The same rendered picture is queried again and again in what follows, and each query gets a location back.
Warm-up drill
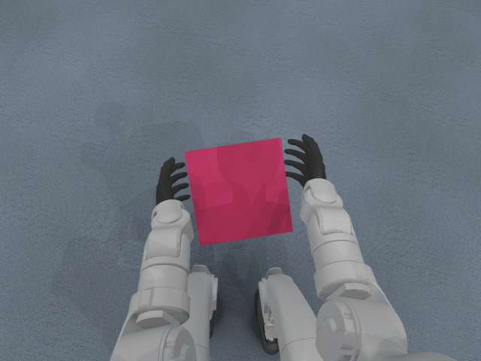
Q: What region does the robot left foot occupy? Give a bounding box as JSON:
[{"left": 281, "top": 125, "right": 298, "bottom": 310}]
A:
[{"left": 210, "top": 302, "right": 217, "bottom": 338}]

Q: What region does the carton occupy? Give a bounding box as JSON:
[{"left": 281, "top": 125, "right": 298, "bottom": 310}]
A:
[{"left": 184, "top": 138, "right": 293, "bottom": 245}]

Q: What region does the left robot hand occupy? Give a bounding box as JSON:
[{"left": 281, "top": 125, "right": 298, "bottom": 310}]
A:
[{"left": 156, "top": 157, "right": 190, "bottom": 205}]

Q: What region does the right robot forearm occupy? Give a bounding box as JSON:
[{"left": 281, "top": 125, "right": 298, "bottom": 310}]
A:
[{"left": 299, "top": 178, "right": 407, "bottom": 337}]

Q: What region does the left robot upper arm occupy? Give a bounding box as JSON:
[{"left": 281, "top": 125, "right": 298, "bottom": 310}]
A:
[{"left": 111, "top": 324, "right": 197, "bottom": 361}]

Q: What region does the right robot hand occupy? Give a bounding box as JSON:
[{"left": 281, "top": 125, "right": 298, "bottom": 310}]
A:
[{"left": 284, "top": 134, "right": 327, "bottom": 188}]

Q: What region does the robot left shin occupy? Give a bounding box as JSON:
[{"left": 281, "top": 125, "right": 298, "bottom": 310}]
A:
[{"left": 190, "top": 265, "right": 213, "bottom": 320}]

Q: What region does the right robot upper arm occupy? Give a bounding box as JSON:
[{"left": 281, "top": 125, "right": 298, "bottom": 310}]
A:
[{"left": 315, "top": 296, "right": 457, "bottom": 361}]

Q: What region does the left robot forearm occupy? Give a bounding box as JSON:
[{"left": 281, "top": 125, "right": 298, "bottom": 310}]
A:
[{"left": 110, "top": 199, "right": 194, "bottom": 360}]

